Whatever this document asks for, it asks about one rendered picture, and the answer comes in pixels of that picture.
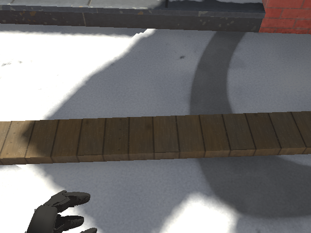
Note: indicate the left robot hand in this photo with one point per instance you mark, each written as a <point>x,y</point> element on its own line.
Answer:
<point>46,218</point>

